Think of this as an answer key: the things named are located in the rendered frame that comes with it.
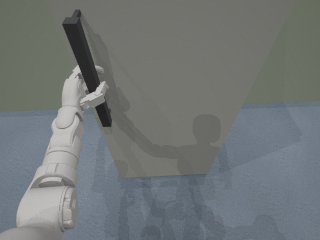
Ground robot left upper arm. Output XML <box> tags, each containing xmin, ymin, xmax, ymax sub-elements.
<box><xmin>0</xmin><ymin>185</ymin><xmax>79</xmax><ymax>240</ymax></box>

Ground robot left forearm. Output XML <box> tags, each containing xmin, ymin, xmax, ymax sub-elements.
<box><xmin>16</xmin><ymin>106</ymin><xmax>85</xmax><ymax>228</ymax></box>

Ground left robot hand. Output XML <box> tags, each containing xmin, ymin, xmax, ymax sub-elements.
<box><xmin>61</xmin><ymin>65</ymin><xmax>109</xmax><ymax>115</ymax></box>

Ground handle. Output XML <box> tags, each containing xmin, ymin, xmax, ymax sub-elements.
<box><xmin>62</xmin><ymin>9</ymin><xmax>112</xmax><ymax>127</ymax></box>

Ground fridge door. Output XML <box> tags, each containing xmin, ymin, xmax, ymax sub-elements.
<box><xmin>46</xmin><ymin>0</ymin><xmax>296</xmax><ymax>178</ymax></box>

